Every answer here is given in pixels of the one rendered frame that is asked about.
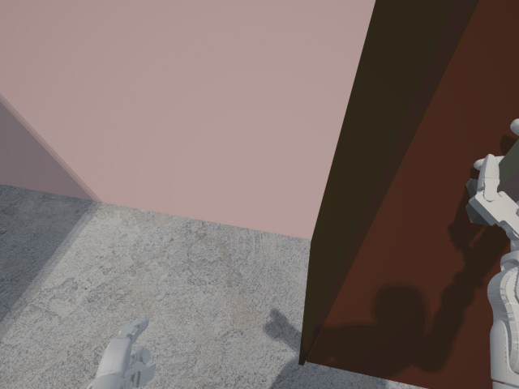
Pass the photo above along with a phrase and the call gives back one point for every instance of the right robot forearm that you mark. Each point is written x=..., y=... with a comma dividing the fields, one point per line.
x=503, y=295

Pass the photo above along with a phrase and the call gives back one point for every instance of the wardrobe door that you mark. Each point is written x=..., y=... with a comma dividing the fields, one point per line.
x=413, y=307

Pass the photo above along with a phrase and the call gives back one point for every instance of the robot right hand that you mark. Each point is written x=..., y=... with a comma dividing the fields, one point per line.
x=496, y=208

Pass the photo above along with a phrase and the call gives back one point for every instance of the robot left hand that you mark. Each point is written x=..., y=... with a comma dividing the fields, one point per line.
x=119, y=359

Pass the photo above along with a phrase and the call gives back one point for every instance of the handle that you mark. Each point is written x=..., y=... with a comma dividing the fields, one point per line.
x=509, y=183

